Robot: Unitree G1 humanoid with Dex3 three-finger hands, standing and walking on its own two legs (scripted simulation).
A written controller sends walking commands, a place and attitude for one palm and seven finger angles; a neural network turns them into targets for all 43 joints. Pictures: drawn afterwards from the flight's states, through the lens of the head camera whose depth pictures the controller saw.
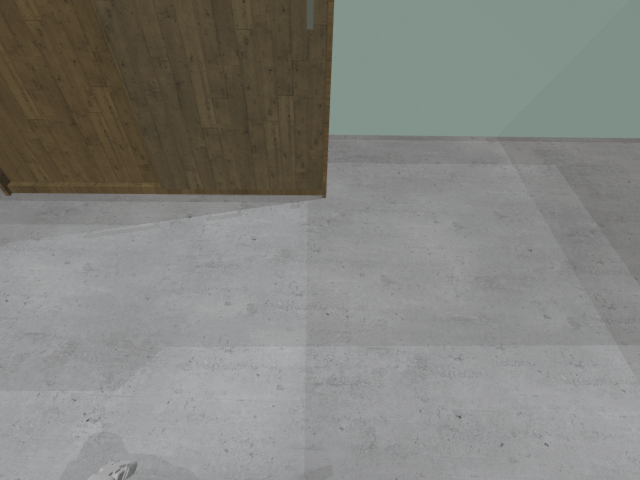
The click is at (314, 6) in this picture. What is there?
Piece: wardrobe's sliding door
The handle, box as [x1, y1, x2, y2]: [307, 0, 312, 29]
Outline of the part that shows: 307,0 307,28 312,29 312,0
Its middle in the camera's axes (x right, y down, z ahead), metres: -0.03 -0.81 +1.15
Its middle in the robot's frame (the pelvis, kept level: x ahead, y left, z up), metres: +1.43 +0.11 +0.18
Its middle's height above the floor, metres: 0.95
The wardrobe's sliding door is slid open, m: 0.00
